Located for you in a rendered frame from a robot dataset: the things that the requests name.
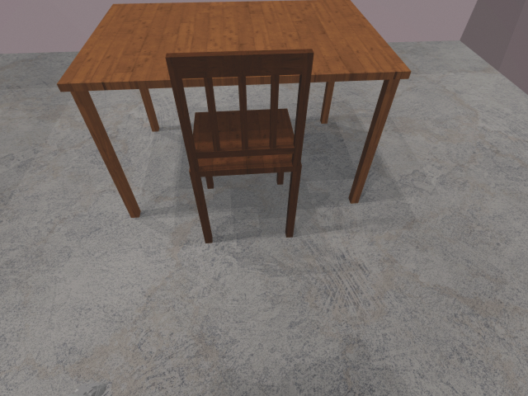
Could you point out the chair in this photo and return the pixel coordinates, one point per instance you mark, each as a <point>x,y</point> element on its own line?
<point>227,143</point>

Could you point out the table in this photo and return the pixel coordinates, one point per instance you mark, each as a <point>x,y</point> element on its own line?
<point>127,50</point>

